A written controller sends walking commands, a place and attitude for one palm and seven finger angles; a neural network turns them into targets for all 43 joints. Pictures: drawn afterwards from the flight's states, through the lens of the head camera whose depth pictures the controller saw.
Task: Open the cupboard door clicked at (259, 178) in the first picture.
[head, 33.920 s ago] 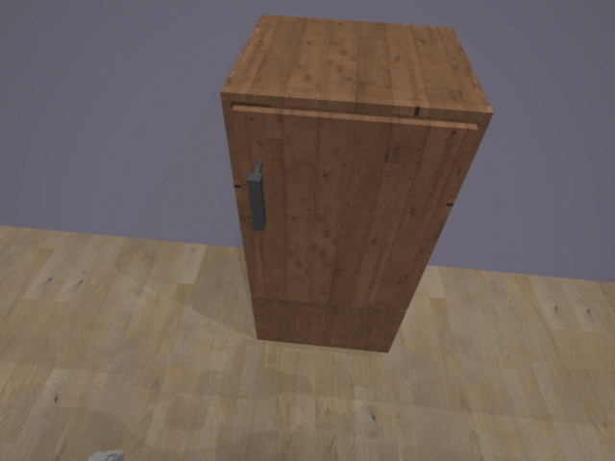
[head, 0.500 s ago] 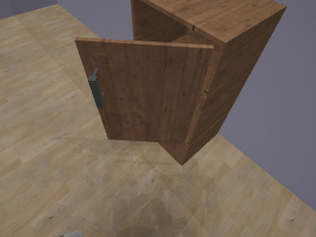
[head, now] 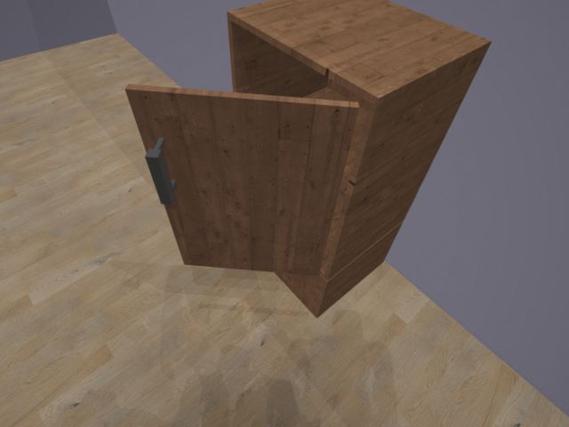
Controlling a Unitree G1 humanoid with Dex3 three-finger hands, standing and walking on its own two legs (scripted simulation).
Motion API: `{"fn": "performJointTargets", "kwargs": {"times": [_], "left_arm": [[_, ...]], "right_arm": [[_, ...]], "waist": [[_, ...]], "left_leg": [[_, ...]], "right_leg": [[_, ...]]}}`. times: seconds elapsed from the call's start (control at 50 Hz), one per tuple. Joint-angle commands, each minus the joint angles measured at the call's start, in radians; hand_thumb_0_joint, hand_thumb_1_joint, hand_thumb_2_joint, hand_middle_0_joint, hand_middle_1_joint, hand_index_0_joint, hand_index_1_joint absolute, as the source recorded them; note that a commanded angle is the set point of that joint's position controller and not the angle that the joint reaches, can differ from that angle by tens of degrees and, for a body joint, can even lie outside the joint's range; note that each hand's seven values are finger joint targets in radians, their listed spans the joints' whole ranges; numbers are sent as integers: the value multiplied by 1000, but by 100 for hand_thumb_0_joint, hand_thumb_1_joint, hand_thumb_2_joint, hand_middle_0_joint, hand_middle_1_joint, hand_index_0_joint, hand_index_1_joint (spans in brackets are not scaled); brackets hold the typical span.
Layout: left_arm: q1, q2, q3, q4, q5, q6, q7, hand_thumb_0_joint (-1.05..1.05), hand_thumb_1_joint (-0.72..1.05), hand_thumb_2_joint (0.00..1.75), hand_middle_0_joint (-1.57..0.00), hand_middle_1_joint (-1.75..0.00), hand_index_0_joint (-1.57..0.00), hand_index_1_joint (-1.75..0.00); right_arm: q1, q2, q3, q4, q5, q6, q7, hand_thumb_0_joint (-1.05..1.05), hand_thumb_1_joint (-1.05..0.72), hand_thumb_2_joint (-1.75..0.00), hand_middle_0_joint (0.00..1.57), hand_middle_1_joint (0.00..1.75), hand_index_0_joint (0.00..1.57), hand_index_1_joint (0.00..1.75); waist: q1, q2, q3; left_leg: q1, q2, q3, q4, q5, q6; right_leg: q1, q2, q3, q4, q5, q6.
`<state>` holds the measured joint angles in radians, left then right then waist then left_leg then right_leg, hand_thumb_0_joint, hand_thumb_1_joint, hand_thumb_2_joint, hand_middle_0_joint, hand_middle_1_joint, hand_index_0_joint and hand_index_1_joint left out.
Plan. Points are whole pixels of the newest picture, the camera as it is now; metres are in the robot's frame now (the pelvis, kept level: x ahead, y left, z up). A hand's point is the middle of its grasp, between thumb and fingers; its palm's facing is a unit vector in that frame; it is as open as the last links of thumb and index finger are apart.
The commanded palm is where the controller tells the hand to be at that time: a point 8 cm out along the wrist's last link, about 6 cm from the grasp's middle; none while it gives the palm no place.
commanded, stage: look again from close up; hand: left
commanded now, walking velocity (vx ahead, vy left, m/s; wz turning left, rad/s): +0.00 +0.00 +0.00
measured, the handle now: (164, 171) +0.58 +0.29 -0.03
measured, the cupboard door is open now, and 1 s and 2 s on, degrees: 46 46 46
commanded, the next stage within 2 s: shuffle to correct the standing spot in 0.62 s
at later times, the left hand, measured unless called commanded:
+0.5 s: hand out of the picture +0.03 +0.22 -0.17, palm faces +0.02 -0.97 -0.25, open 7.3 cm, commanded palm none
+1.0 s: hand out of the picture -0.09 +0.22 -0.19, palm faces +0.06 -0.99 -0.14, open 7.3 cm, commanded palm none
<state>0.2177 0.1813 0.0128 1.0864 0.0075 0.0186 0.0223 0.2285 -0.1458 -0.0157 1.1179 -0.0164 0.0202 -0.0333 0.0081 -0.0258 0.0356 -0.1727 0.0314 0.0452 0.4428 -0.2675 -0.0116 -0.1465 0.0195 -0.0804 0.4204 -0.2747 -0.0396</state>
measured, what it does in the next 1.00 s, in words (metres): shifts its weight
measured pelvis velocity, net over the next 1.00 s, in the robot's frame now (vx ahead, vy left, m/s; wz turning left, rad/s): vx -0.04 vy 0.06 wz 0.00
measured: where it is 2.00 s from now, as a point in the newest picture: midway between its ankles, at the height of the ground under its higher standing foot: outside the picture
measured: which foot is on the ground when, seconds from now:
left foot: down 0.00-1.00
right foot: down 0.00-1.00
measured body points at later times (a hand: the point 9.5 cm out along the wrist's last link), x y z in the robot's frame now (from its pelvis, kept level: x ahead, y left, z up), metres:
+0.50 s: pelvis -0.03 +0.01 +0.00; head -0.05 +0.02 +0.45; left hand +0.02 +0.27 -0.15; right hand +0.06 -0.24 -0.13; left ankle -0.02 +0.12 -0.74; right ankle -0.03 -0.09 -0.74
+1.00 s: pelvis -0.04 +0.06 -0.01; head -0.05 +0.09 +0.44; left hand -0.09 +0.27 -0.18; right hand -0.09 -0.17 -0.16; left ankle -0.02 +0.12 -0.74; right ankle -0.03 -0.09 -0.74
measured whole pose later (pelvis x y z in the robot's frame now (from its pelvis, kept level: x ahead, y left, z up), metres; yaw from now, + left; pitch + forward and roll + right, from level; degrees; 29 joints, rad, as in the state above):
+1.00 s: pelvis -0.04 +0.06 -0.01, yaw +0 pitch -2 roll -2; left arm 0.42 0.15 0.02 1.06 0.03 0.02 0.03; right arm 0.40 -0.14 -0.02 1.10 -0.02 0.03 0.00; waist 0.01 -0.02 0.00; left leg -0.27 -0.01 0.08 0.58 -0.31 0.05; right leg -0.21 -0.04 -0.06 0.49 -0.25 0.02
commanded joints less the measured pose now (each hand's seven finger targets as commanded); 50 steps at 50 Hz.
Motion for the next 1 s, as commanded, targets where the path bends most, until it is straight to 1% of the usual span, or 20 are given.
{"fn": "performJointTargets", "kwargs": {"times": [0.0,0.04,0.06,0.08,0.1,0.12,0.16,0.2,0.28,0.34,0.42,0.48,0.54,0.64,0.72,0.82,0.86,0.92,0.96,0.98], "left_arm": [[34,84,11,-16,-3,-29,4,0,90,90,-20,-30,-20,-30],[43,83,8,-7,-4,-32,5,0,90,90,-20,-30,-20,-30],[69,264,4,-98,22,-59,16,0,90,90,-20,-30,-20,-30],[84,210,39,-111,15,-67,22,0,90,90,-20,-30,-20,-30],[69,231,56,-108,20,-74,22,0,90,90,-20,-30,-20,-30],[83,214,45,-118,13,-73,21,0,90,90,-20,-30,-20,-30],[116,172,35,-126,13,-66,22,0,90,90,-20,-30,-20,-30],[106,182,39,-134,13,-60,23,0,90,90,-20,-30,-20,-30],[94,177,26,-148,9,-50,22,0,90,90,-20,-30,-20,-30],[59,197,23,-152,7,-46,17,0,90,90,-20,-30,-20,-30],[46,195,12,-144,7,-41,10,0,90,90,-20,-30,-20,-30],[43,190,8,-136,8,-39,8,0,90,90,-20,-30,-20,-30],[48,181,5,-127,8,-39,7,0,90,90,-20,-30,-20,-30],[83,140,-4,-106,9,-31,9,0,90,90,-20,-30,-20,-30],[124,113,-6,-85,10,-32,13,0,90,90,-20,-30,-20,-30],[179,115,16,-75,21,-23,14,0,90,90,-20,-30,-20,-30],[202,123,29,-75,21,-21,16,0,90,90,-20,-30,-20,-30],[219,126,47,-72,15,-23,21,0,90,90,-20,-30,-20,-30],[195,124,53,-83,17,-21,23,0,90,90,-20,-30,-20,-30],[174,112,53,-90,18,-17,21,0,90,90,-20,-30,-20,-30]], "right_arm": [[50,-104,-9,-17,2,-22,-7,0,-90,-90,20,30,20,30],[53,-109,-6,-10,3,-23,-7,0,-90,-90,20,30,20,30],[-5,-245,-18,-135,0,-43,4,0,-90,-90,20,30,20,30],[14,-234,-42,-158,-5,-67,-1,0,-90,-90,20,30,20,30],[16,-234,-56,-146,-8,-75,-11,0,-90,-90,20,30,20,30],[27,-218,-47,-151,-4,-73,-14,0,-90,-90,20,30,20,30],[42,-167,-34,-167,-5,-62,-8,0,-90,-90,20,30,20,30],[27,-185,-40,-174,-1,-52,-6,0,-90,-90,20,30,20,30],[3,-190,-32,-173,-2,-42,-1,0,-90,-90,20,30,20,30],[-31,-219,-31,-175,-4,-37,4,0,-90,-90,20,30,20,30],[-41,-216,-19,-167,-6,-36,13,0,-90,-90,20,30,20,30],[-42,-215,-13,-158,-5,-38,16,0,-90,-90,20,30,20,30],[-28,-209,-11,-147,-6,-37,18,0,-90,-90,20,30,20,30],[7,-176,-5,-120,-4,-33,20,0,-90,-90,20,30,20,30],[44,-156,-4,-91,-1,-32,19,0,-90,-90,20,30,20,30],[104,-142,-14,-73,-7,-11,22,0,-90,-90,20,30,20,30],[127,-128,-15,-73,-7,-6,23,0,-90,-90,20,30,20,30],[170,-86,-15,-70,-7,-10,21,0,-90,-90,20,30,20,30],[218,-75,-16,-67,-6,-13,20,0,-90,-90,20,30,20,30],[259,-72,-16,-59,-5,-18,20,0,-90,-90,20,30,20,30]], "waist": [[-11,9,-2],[-12,-3,1],[-22,23,110],[-10,74,-49],[-21,82,-136],[-14,40,-172],[-12,-93,-176],[-15,-104,-92],[-12,0,-38],[-12,35,20],[-8,44,39],[-6,53,38],[-8,26,28],[-6,26,42],[-1,33,18],[3,8,78],[6,-31,106],[-3,-98,100],[-27,-68,93],[-44,-2,91]], "left_leg": [[25,80,-75,-89,162,18],[34,79,-71,-95,159,17],[-18,42,-106,-43,241,31],[-18,61,-83,31,215,41],[-9,52,-83,50,276,50],[-8,50,-78,59,250,52],[-52,28,-52,79,189,52],[-84,24,-45,70,139,52],[-28,53,-57,44,265,54],[-45,68,-80,1,198,55],[-63,67,-94,-51,95,53],[-72,68,-98,-80,51,51],[-73,64,-98,-95,19,47],[-108,65,-111,-133,-55,45],[-111,64,-107,-136,-71,44],[-181,32,-86,-88,-251,54],[-211,9,-61,-18,-240,53],[-206,-18,-3,124,-134,46],[-128,-15,2,110,-131,48],[-84,-8,-15,29,-162,52]], "right_leg": [[-9,-136,141,-107,191,3],[-12,-138,142,-114,188,3],[-70,-117,127,-67,280,5],[-18,-160,167,-9,293,-7],[43,-171,175,27,484,-31],[81,-185,164,27,512,-39],[113,-189,166,35,599,-38],[75,-192,157,36,602,-44],[-6,-157,125,32,460,-22],[-61,-145,134,-17,253,-13],[-73,-132,148,-74,64,-3],[-67,-131,141,-89,26,5],[-68,-133,145,-103,-1,9],[-67,-128,132,-102,-19,20],[-41,-132,126,-97,-10,24],[-98,-151,173,-119,-288,-1],[-116,-183,222,-146,-361,-25],[-124,-265,303,-185,-376,-75],[-186,-263,268,-157,-356,-80],[-226,-229,219,-94,-343,-68]]}}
